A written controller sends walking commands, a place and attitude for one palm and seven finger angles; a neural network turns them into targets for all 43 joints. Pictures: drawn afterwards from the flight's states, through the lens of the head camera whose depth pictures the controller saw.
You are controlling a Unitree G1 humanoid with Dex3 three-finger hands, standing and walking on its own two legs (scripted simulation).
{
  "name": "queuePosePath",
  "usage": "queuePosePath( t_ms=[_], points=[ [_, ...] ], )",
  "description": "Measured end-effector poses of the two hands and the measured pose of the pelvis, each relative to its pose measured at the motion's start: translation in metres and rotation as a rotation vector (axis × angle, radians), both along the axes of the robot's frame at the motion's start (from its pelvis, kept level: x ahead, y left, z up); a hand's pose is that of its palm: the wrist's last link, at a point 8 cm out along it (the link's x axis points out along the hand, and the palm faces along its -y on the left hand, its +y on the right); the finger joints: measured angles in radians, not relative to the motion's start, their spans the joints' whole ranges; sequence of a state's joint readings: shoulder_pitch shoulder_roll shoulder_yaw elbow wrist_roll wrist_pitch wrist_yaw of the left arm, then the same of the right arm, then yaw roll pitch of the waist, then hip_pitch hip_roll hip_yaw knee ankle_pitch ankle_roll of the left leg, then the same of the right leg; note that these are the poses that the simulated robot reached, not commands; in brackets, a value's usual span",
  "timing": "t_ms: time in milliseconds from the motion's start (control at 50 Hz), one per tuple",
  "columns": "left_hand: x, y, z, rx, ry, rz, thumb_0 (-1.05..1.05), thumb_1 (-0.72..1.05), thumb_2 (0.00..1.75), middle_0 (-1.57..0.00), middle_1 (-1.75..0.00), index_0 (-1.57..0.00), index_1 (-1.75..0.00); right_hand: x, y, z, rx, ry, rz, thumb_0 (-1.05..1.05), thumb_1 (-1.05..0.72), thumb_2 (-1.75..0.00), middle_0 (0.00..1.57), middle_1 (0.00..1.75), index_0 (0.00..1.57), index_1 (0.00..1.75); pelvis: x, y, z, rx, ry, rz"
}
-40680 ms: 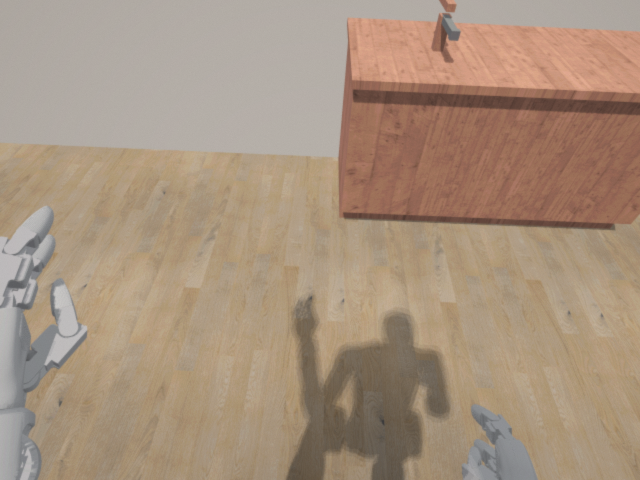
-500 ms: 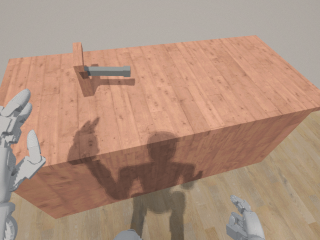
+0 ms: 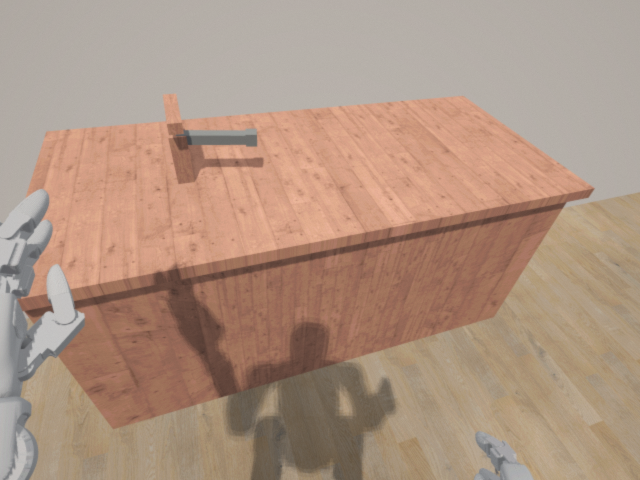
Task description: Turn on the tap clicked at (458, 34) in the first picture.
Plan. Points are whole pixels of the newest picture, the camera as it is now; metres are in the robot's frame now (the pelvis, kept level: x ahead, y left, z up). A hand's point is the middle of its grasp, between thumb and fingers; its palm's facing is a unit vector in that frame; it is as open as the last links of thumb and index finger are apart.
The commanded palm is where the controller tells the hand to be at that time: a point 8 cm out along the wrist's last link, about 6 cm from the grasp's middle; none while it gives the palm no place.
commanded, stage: stop stepping back and stand still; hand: left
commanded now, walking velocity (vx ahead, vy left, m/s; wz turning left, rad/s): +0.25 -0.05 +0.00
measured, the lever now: (251, 137) +0.78 +0.19 +0.06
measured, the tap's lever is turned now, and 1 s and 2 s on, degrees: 78 78 78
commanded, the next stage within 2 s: stand and check the lever's angle in 1.00 s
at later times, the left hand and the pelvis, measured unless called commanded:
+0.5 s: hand (29, 437) +0.11 +0.22 +0.19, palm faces +0.41 -0.85 -0.32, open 7.4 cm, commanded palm +0.06 +0.26 +0.20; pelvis -0.10 -0.02 -0.01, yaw +0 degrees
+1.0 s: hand (4, 471) +0.09 +0.22 +0.19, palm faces +0.44 -0.83 -0.35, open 7.4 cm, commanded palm +0.03 +0.26 +0.20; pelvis -0.12 -0.03 +0.00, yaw +2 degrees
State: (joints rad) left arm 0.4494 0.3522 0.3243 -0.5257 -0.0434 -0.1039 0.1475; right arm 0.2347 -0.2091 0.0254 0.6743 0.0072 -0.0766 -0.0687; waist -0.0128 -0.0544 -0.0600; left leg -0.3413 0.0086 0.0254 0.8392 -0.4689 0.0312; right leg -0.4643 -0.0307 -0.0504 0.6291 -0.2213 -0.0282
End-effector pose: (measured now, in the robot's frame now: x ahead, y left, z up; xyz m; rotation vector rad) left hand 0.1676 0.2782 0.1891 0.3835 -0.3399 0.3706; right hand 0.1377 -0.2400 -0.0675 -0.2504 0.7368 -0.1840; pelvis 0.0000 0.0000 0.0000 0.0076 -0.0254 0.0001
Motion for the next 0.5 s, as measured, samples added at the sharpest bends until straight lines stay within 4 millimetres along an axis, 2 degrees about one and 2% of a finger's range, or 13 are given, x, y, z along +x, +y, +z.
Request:
queuePosePath(
  t_ms=[60,140,220,280,320,400,500],
  points=[
    [-0.010,0.003,0.001,0.027,-0.035,-0.013,0.01,0.89,0.90,-0.21,-0.30,-0.21,-0.30,-0.022,-0.005,0.002,-0.014,-0.052,-0.039,0.02,-0.90,-0.90,0.21,0.30,0.21,0.30,-0.020,0.001,-0.007,-0.005,-0.015,-0.011],
    [-0.023,0.003,0.004,0.042,-0.013,0.007,0.01,0.89,0.90,-0.21,-0.30,-0.21,-0.30,-0.056,-0.007,0.002,0.049,-0.053,-0.068,0.01,-0.90,-0.90,0.20,0.30,0.20,0.30,-0.034,-0.006,0.002,0.002,-0.025,-0.004],
    [-0.044,-0.008,0.009,0.050,0.007,0.012,0.01,0.89,0.90,-0.21,-0.30,-0.21,-0.30,-0.081,-0.010,-0.009,0.068,0.013,-0.044,0.01,-0.90,-0.90,0.20,0.30,0.20,0.30,-0.045,-0.016,0.006,-0.027,-0.020,0.011],
    [-0.062,-0.019,0.004,0.092,-0.004,0.007,0.01,0.89,0.90,-0.21,-0.30,-0.21,-0.30,-0.089,-0.018,-0.027,0.066,0.039,-0.012,0.01,-0.90,-0.90,0.21,0.30,0.20,0.30,-0.061,-0.023,-0.009,-0.042,-0.031,0.022],
    [-0.073,-0.023,0.000,0.065,-0.012,-0.007,0.01,0.89,0.90,-0.21,-0.30,-0.21,-0.30,-0.095,-0.023,-0.032,0.058,0.069,-0.007,0.01,-0.90,-0.90,0.21,0.30,0.21,0.30,-0.071,-0.024,-0.011,-0.052,-0.043,0.027],
    [-0.090,-0.026,0.000,0.042,-0.018,-0.020,0.01,0.89,0.90,-0.21,-0.30,-0.22,-0.30,-0.103,-0.027,-0.020,0.039,0.069,-0.020,0.02,-0.90,-0.90,0.20,0.30,0.20,0.30,-0.085,-0.027,-0.005,-0.024,-0.018,0.014],
    [-0.100,-0.018,0.005,0.050,-0.059,-0.019,0.01,0.89,0.90,-0.21,-0.30,-0.22,-0.30,-0.104,-0.024,-0.004,-0.014,-0.039,-0.027,0.02,-0.90,-0.90,0.20,0.30,0.20,0.30,-0.101,-0.020,-0.008,-0.012,-0.005,-0.005]
  ],
)
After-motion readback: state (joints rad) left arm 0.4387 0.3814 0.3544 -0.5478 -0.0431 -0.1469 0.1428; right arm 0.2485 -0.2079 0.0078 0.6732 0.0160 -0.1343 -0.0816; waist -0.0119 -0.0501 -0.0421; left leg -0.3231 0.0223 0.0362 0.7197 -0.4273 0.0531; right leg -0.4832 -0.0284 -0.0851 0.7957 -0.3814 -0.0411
